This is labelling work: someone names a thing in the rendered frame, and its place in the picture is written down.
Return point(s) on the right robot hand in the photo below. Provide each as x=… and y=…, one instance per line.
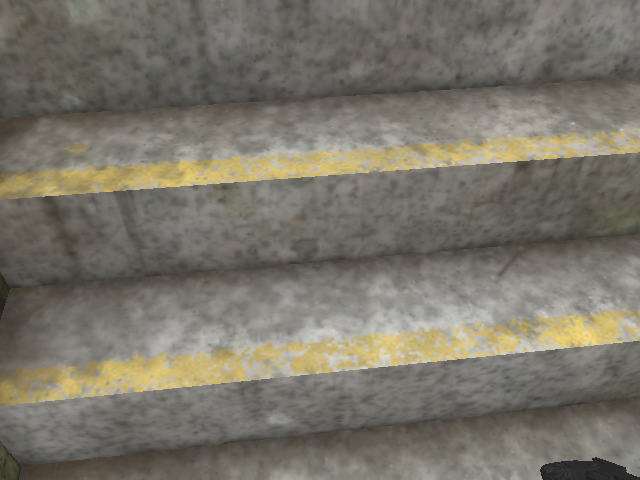
x=598, y=469

